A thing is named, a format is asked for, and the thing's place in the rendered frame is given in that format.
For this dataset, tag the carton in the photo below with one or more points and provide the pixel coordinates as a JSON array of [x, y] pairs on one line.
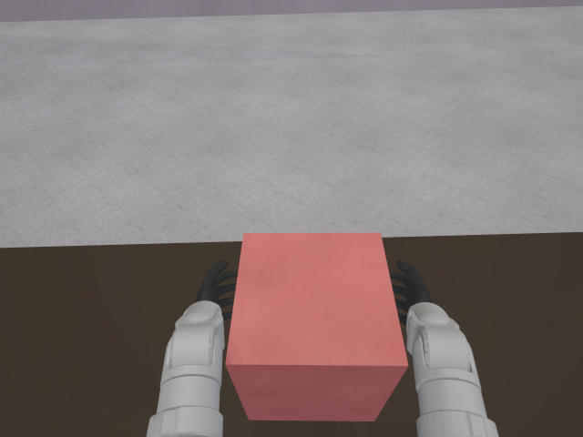
[[314, 333]]

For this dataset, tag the robot left hand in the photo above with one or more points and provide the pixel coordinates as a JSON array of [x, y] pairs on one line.
[[210, 290]]

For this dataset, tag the robot right forearm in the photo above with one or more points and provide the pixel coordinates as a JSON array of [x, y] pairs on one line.
[[446, 380]]

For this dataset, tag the robot left forearm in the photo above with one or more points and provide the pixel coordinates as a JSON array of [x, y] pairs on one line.
[[189, 398]]

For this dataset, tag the robot right hand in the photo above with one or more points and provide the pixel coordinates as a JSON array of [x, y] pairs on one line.
[[415, 291]]

